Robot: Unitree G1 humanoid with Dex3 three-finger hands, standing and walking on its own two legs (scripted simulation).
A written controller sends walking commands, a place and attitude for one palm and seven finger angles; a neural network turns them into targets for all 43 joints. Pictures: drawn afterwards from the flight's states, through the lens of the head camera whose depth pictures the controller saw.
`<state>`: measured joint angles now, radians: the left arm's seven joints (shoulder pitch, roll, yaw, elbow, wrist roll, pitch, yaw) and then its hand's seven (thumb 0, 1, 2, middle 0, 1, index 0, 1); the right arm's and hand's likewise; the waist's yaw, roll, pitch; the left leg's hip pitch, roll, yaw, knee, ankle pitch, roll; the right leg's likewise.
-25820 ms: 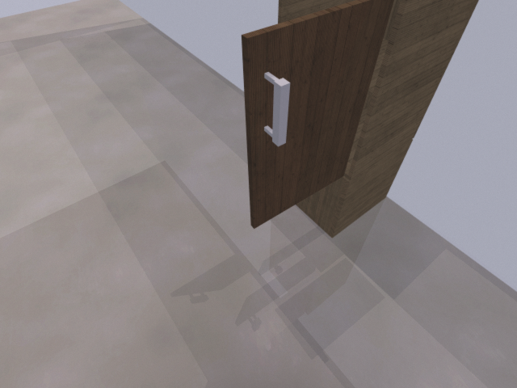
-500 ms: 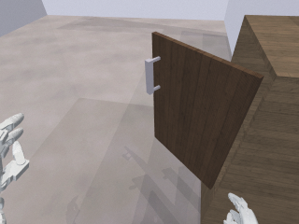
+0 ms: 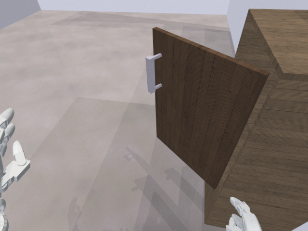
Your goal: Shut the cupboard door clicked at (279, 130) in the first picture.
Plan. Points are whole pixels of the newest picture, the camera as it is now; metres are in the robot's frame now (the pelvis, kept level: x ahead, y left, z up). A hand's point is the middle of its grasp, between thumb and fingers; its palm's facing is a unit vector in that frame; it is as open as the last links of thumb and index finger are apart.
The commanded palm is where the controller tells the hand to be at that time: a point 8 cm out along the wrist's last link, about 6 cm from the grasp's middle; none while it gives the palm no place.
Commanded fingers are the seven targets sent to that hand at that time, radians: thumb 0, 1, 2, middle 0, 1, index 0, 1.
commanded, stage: step back with the hand held close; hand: left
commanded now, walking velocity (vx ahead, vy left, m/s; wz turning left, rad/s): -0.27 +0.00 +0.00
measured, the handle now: (155, 73) +0.64 +0.07 +0.09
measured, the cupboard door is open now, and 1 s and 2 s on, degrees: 51 51 51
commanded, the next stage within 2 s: stop stepping back and stand still in 1.08 s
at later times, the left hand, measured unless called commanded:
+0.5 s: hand out of the picture +0.13 +0.30 +0.15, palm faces +0.49 -0.74 -0.45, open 7.4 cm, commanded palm +0.07 +0.32 +0.17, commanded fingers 0.00 0.90 0.90 -0.20 -0.30 -0.20 -0.30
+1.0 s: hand out of the picture -0.02 +0.31 +0.17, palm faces +0.65 -0.60 -0.46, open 7.4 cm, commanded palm -0.08 +0.32 +0.17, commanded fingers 0.00 0.90 0.90 -0.20 -0.30 -0.20 -0.30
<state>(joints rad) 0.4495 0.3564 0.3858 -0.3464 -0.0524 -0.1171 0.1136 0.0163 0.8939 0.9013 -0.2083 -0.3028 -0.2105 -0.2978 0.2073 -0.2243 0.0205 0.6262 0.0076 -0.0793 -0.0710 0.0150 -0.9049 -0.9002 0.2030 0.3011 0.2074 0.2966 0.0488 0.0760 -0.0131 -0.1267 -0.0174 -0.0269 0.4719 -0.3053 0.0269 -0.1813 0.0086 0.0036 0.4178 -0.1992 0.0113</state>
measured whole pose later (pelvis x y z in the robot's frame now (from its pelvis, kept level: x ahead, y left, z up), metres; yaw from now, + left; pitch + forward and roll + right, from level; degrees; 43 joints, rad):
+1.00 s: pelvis -0.17 +0.00 -0.05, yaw +9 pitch -4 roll -1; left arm 0.46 0.43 0.55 -0.49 0.00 -0.27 0.17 0.01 0.89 0.90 -0.21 -0.30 -0.21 -0.30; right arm 0.25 -0.23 -0.03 0.59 0.02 -0.08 -0.06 0.02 -0.90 -0.90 0.20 0.30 0.21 0.30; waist -0.01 0.00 0.04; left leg -0.59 0.05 0.13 0.89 -0.41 0.06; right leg -0.54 -0.01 0.07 0.82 -0.23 0.04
